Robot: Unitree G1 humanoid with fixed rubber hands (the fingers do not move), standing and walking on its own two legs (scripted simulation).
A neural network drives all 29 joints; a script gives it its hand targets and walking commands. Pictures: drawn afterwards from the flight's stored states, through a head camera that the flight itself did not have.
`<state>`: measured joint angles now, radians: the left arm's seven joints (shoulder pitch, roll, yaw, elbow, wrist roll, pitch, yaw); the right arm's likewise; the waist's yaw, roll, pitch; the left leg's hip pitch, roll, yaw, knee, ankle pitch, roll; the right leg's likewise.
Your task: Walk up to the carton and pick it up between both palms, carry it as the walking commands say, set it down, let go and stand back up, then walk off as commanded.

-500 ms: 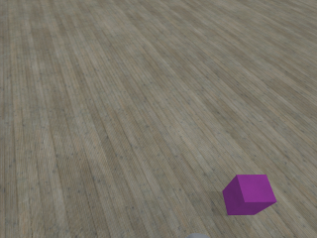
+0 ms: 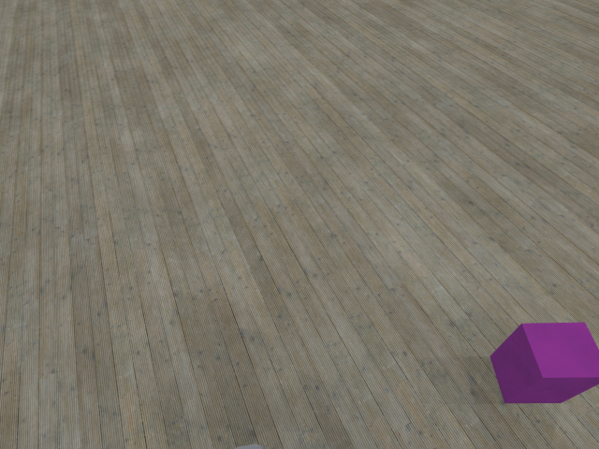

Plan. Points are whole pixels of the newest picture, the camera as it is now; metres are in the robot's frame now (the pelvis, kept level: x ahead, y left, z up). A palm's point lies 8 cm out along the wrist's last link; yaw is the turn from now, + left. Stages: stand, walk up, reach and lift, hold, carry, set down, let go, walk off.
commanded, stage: walk off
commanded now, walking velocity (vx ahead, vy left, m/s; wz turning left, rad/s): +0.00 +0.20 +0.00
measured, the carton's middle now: (542, 365) +0.42 -0.62 -0.65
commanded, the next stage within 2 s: stand in 0.04 s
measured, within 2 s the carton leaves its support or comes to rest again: neither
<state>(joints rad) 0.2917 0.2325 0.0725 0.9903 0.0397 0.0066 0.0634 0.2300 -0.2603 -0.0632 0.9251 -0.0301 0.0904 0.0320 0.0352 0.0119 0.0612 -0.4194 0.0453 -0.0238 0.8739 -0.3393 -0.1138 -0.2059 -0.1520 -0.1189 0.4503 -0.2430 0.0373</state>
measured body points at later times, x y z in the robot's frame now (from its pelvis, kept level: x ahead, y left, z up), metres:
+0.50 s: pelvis -0.01 +0.11 -0.01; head +0.00 +0.11 +0.44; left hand +0.04 +0.35 -0.16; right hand +0.04 -0.12 -0.16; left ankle +0.01 +0.20 -0.75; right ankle -0.03 +0.00 -0.75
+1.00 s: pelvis -0.01 +0.11 +0.00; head +0.00 +0.12 +0.45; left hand -0.03 +0.32 -0.17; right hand -0.03 -0.10 -0.16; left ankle +0.01 +0.20 -0.75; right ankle -0.04 +0.00 -0.75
